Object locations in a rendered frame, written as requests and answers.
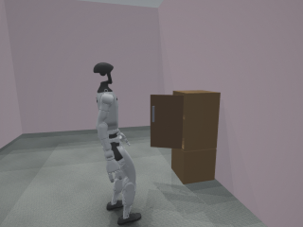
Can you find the right robot forearm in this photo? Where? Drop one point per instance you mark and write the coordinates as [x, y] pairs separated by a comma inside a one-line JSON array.
[[103, 136]]

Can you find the cupboard door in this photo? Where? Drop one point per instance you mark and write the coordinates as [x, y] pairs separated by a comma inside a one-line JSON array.
[[167, 128]]

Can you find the robot right hand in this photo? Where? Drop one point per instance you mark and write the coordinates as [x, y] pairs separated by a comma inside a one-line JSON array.
[[113, 166]]

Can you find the robot left hand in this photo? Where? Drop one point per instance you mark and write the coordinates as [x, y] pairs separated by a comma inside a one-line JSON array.
[[121, 136]]

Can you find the humanoid robot head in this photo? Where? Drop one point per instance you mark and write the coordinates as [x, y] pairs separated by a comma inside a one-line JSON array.
[[104, 68]]

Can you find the robot right upper arm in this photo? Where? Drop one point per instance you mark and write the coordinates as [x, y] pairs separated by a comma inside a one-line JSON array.
[[106, 103]]

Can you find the left robot foot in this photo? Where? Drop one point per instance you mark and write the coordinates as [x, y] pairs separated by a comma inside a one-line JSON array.
[[111, 206]]

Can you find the handle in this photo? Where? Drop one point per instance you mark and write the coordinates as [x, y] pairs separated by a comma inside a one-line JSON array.
[[152, 113]]

